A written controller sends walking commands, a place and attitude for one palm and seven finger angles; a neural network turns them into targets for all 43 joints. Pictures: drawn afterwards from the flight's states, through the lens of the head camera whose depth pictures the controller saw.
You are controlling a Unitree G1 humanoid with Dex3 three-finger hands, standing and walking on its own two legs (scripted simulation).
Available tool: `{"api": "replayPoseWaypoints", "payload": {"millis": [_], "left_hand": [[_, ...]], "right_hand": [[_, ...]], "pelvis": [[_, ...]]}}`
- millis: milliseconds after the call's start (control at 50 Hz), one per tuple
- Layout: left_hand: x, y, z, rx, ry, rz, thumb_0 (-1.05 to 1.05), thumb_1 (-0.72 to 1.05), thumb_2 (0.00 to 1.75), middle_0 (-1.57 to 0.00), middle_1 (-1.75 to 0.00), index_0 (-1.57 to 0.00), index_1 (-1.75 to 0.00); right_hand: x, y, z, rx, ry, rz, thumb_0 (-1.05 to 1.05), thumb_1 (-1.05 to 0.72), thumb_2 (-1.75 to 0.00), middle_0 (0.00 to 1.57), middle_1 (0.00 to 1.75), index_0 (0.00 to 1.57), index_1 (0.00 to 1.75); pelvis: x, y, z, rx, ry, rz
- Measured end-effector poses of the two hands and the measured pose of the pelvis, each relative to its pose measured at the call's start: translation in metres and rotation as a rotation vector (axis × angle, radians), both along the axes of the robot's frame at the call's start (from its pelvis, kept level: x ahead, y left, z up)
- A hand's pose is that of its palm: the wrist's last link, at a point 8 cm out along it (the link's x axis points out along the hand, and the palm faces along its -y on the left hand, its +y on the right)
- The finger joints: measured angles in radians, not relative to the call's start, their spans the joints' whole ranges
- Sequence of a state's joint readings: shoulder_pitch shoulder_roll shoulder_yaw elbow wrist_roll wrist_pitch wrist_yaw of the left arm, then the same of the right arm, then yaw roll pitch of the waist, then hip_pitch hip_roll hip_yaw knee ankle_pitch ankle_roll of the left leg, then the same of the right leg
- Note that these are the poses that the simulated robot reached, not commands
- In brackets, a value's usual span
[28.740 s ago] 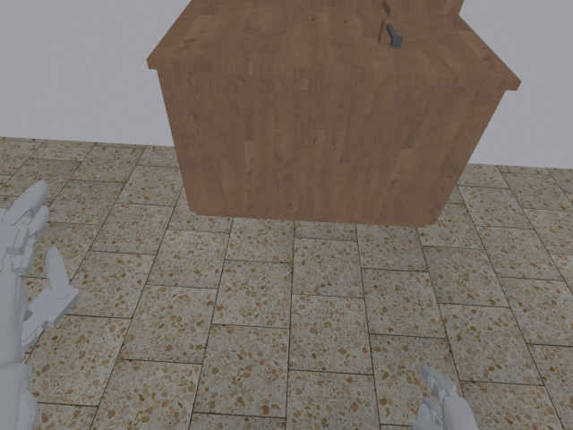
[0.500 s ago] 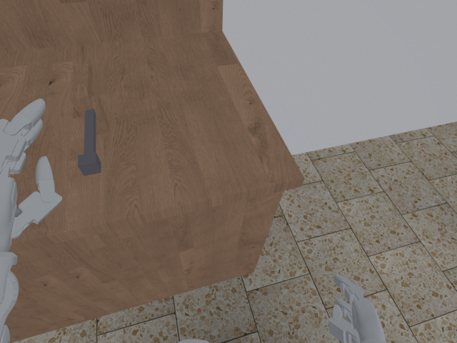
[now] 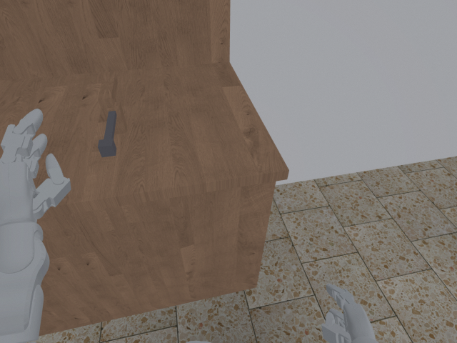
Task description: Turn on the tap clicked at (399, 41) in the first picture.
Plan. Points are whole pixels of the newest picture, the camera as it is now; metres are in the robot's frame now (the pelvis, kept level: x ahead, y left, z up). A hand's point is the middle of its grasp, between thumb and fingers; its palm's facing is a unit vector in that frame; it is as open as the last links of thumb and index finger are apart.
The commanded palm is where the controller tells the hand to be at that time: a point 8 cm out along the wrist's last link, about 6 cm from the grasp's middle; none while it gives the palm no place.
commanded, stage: turn the palm inward beside the body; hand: left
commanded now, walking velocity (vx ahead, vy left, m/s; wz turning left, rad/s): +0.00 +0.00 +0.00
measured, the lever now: (107, 147) +0.43 +0.32 +0.11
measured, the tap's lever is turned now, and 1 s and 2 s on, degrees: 0 0 0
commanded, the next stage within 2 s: reach beside the lever's end, fingers flat in 1.66 s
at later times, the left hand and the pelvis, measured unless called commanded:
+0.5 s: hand (115, 197) +0.27 +0.22 +0.15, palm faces +0.44 -0.86 -0.26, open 7.4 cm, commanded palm +0.21 +0.26 +0.18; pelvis +0.05 -0.03 +0.00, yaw -2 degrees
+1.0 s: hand (128, 191) +0.28 +0.20 +0.16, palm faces +0.45 -0.88 -0.15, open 7.4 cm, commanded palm +0.22 +0.24 +0.17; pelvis +0.08 -0.02 +0.00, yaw -2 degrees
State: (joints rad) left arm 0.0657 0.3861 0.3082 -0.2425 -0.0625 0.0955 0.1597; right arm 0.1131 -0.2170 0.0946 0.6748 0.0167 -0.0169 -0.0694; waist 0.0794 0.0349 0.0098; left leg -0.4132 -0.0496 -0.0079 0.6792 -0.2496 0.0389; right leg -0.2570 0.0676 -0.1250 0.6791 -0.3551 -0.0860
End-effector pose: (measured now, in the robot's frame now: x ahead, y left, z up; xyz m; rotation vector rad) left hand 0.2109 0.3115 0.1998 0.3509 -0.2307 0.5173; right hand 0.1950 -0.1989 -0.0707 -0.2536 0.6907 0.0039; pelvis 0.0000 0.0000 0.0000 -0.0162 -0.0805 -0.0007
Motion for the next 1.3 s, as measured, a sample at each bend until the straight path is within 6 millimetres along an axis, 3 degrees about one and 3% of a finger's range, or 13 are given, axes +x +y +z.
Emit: {"api": "replayPoseWaypoints", "payload": {"millis": [100, 200, 300, 420, 480, 580, 680, 820, 940, 1300], "left_hand": [[0.004, -0.027, -0.024, -0.040, 0.210, -0.077, 0.02, 0.90, 0.90, -0.20, -0.30, -0.21, -0.31], [-0.001, -0.052, -0.016, -0.028, 0.084, -0.125, 0.02, 0.90, 0.89, -0.21, -0.30, -0.21, -0.31], [-0.006, -0.041, -0.006, -0.031, 0.007, -0.033, 0.02, 0.89, 0.89, -0.21, -0.30, -0.22, -0.31], [0.003, -0.034, -0.032, -0.102, 0.172, 0.018, 0.02, 0.90, 0.90, -0.21, -0.30, -0.21, -0.31], [0.014, -0.047, -0.038, -0.112, 0.183, -0.020, 0.02, 0.90, 0.90, -0.20, -0.30, -0.21, -0.31], [0.030, -0.065, -0.026, -0.097, 0.107, -0.100, 0.02, 0.90, 0.89, -0.21, -0.30, -0.21, -0.31], [0.035, -0.057, -0.021, -0.122, 0.109, -0.073, 0.02, 0.90, 0.89, -0.21, -0.30, -0.21, -0.31], [0.035, -0.057, -0.041, -0.211, 0.172, -0.013, 0.02, 0.90, 0.90, -0.21, -0.30, -0.21, -0.31], [0.029, -0.072, -0.034, -0.204, 0.134, -0.059, 0.02, 0.90, 0.90, -0.21, -0.30, -0.21, -0.31], [-0.015, -0.079, -0.036, -0.269, 0.120, -0.007, 0.02, 0.90, 0.90, -0.20, -0.30, -0.21, -0.31]], "right_hand": [[-0.006, -0.017, -0.003, 0.026, -0.034, -0.055, 0.01, -0.90, -0.90, 0.21, 0.30, 0.20, 0.30], [-0.010, -0.037, -0.004, 0.031, -0.054, -0.097, 0.01, -0.90, -0.90, 0.21, 0.30, 0.20, 0.30], [-0.009, -0.056, -0.009, 0.015, -0.032, -0.133, 0.01, -0.90, -0.90, 0.20, 0.30, 0.20, 0.30], [0.011, -0.070, -0.014, -0.008, -0.027, -0.160, 0.01, -0.90, -0.90, 0.20, 0.30, 0.20, 0.30], [0.027, -0.070, -0.010, -0.015, -0.047, -0.150, 0.01, -0.90, -0.90, 0.20, 0.30, 0.20, 0.30], [0.054, -0.063, 0.002, 0.000, -0.097, -0.121, 0.01, -0.90, -0.90, 0.20, 0.30, 0.20, 0.30], [0.074, -0.054, 0.009, 0.033, -0.128, -0.117, 0.01, -0.90, -0.90, 0.20, 0.30, 0.20, 0.30], [0.089, -0.043, 0.011, 0.036, -0.134, -0.077, 0.01, -0.90, -0.90, 0.20, 0.30, 0.20, 0.30], [0.084, -0.037, 0.014, 0.042, -0.137, -0.061, 0.01, -0.90, -0.90, 0.20, 0.30, 0.20, 0.30], [0.037, -0.043, 0.016, 0.053, -0.163, -0.085, 0.01, -0.90, -0.90, 0.20, 0.30, 0.20, 0.30]], "pelvis": [[-0.004, -0.010, 0.000, -0.004, -0.005, -0.010], [0.002, -0.022, -0.003, -0.003, 0.015, -0.035], [0.017, -0.031, -0.006, -0.005, 0.016, -0.039], [0.039, -0.032, -0.005, -0.001, 0.027, -0.027], [0.051, -0.032, -0.003, 0.009, 0.058, -0.030], [0.071, -0.031, 0.000, 0.030, 0.106, -0.041], [0.087, -0.028, 0.003, 0.034, 0.115, -0.041], [0.091, -0.024, 0.004, 0.037, 0.115, -0.030], [0.087, -0.023, 0.005, 0.036, 0.108, -0.030], [0.044, -0.029, 0.006, 0.018, 0.031, -0.032]]}}
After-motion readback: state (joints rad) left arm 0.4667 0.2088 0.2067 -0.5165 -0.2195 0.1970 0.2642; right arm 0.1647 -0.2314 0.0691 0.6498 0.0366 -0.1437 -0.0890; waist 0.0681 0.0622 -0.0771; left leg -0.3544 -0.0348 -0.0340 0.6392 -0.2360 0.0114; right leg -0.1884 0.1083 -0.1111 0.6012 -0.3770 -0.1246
